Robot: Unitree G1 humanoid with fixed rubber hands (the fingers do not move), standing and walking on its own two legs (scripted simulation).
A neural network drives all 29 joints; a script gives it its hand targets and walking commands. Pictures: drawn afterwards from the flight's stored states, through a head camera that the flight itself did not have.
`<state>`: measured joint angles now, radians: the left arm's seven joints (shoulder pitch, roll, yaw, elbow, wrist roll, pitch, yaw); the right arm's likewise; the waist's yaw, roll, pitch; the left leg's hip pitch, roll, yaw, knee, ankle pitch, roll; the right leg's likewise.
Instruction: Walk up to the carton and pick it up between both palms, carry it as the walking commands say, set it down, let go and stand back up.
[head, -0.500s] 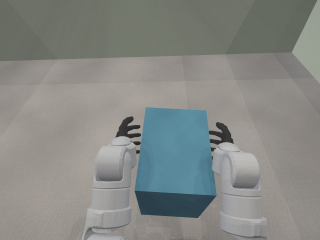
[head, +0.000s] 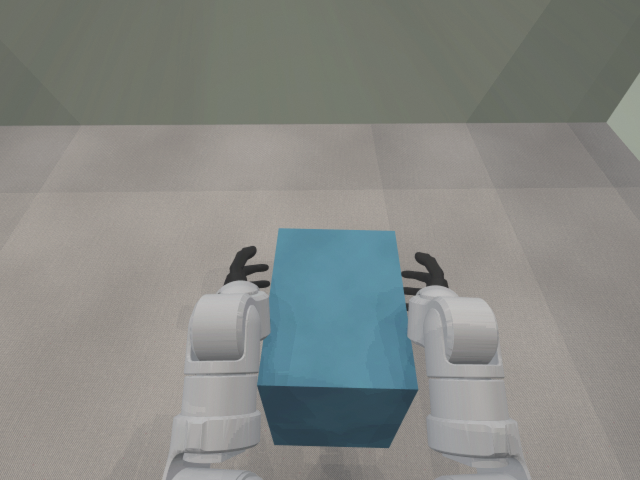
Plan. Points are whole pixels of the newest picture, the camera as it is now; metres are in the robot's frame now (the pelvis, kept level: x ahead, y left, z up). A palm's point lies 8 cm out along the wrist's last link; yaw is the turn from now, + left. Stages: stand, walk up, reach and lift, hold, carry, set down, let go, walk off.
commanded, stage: carry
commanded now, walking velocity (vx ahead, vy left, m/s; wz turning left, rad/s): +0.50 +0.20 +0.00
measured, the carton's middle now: (334, 338) +0.31 +0.00 -0.02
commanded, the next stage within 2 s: none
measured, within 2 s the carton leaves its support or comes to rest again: neither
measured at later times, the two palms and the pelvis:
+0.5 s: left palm (198, 128) +0.62 +0.22 +0.10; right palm (341, 124) +0.65 -0.01 +0.09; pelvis +0.32 +0.07 +0.02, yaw +5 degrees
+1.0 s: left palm (167, 69) +0.86 +0.34 +0.08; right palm (281, 74) +0.86 +0.11 +0.07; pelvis +0.53 +0.21 -0.01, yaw +2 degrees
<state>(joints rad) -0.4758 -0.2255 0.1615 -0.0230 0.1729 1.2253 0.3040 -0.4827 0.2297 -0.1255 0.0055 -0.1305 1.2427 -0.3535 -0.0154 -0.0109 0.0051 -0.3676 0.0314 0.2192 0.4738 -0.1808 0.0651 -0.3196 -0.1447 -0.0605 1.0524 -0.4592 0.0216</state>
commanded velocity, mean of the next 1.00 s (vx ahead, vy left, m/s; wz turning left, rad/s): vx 0.22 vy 0.20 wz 0.00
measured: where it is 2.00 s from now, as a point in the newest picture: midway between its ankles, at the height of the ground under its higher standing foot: (186, 369)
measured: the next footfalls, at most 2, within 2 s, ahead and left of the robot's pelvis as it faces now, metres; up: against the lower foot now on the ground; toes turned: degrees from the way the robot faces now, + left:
right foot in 0.28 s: +0.34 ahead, -0.04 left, +0.00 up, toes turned -10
left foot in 0.68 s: +0.61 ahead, +0.28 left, +0.00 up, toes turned +13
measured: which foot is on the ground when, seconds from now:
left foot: down 0.00-0.32, up 0.34-0.66, down 0.68-1.00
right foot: up 0.00-0.26, down 0.28-0.70, up 0.72-0.96, down 0.98-1.00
